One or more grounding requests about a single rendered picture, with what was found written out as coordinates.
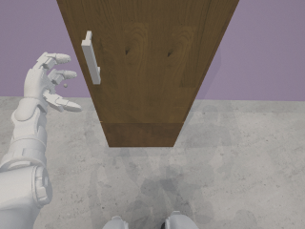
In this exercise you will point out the right robot shin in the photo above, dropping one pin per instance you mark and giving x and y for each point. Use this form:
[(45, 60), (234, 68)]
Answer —
[(175, 213)]

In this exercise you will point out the left robot upper arm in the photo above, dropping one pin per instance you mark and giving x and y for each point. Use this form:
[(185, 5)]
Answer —
[(23, 192)]

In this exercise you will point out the robot left thigh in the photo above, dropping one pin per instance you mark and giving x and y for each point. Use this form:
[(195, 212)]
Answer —
[(116, 224)]

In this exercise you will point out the left robot hand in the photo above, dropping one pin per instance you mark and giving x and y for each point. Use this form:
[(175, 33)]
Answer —
[(37, 82)]

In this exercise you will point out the handle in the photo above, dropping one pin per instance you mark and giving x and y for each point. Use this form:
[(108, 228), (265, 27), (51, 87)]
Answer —
[(90, 59)]

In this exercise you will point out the cupboard door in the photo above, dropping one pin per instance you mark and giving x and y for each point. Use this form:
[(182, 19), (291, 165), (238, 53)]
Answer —
[(151, 53)]

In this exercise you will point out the left robot forearm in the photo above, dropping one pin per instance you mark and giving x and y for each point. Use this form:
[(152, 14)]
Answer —
[(28, 144)]

